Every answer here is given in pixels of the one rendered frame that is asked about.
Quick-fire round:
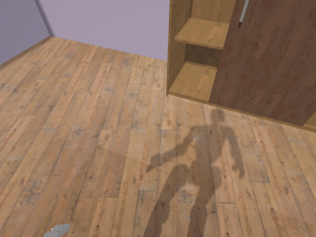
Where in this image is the handle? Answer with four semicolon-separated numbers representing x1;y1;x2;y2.
239;0;249;22

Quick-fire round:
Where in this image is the wardrobe door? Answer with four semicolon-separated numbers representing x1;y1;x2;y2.
208;0;316;126
305;112;316;126

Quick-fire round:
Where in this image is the left robot hand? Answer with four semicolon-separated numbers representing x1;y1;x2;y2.
43;223;70;237

